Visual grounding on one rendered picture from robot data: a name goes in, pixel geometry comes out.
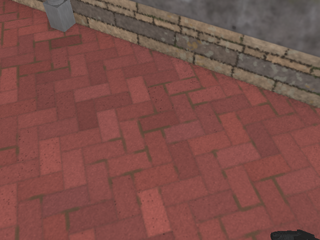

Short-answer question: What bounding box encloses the robot right hand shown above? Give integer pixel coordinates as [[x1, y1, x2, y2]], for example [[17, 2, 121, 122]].
[[270, 229, 320, 240]]

